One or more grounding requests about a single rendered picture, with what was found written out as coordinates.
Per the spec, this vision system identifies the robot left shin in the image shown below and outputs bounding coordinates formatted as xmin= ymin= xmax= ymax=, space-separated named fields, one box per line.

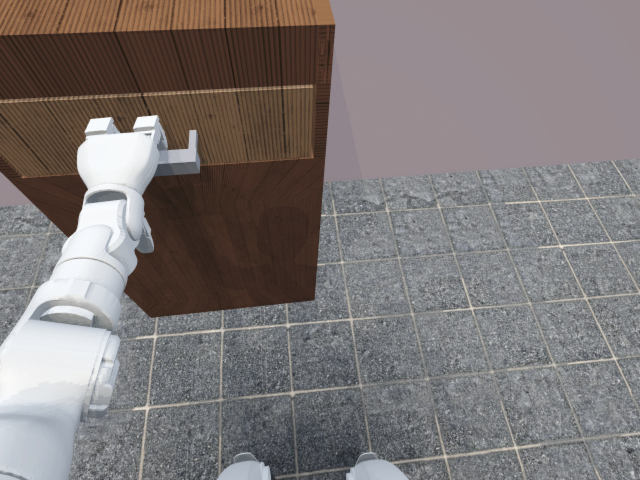
xmin=234 ymin=453 xmax=260 ymax=464

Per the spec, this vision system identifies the robot shin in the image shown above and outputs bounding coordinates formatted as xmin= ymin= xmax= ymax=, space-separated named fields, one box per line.
xmin=354 ymin=452 xmax=378 ymax=468
xmin=234 ymin=453 xmax=260 ymax=464

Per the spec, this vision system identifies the robot left forearm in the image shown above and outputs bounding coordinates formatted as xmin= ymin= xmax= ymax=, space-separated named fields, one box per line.
xmin=0 ymin=184 xmax=144 ymax=372

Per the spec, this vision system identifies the drawer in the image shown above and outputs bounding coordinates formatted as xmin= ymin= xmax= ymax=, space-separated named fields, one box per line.
xmin=0 ymin=84 xmax=313 ymax=176

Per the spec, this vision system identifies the cabinet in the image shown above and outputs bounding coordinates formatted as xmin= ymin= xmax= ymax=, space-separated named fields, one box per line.
xmin=0 ymin=0 xmax=335 ymax=318

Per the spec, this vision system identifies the robot left upper arm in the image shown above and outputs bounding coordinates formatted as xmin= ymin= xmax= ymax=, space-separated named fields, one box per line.
xmin=0 ymin=319 xmax=121 ymax=480

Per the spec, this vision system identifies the left robot hand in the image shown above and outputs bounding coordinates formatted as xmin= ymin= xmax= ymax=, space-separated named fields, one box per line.
xmin=77 ymin=115 xmax=168 ymax=253

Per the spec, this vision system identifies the robot right shin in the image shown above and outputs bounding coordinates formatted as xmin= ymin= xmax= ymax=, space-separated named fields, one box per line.
xmin=354 ymin=452 xmax=378 ymax=468

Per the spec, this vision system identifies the handle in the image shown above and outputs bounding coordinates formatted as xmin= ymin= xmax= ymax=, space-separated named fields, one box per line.
xmin=153 ymin=130 xmax=200 ymax=177

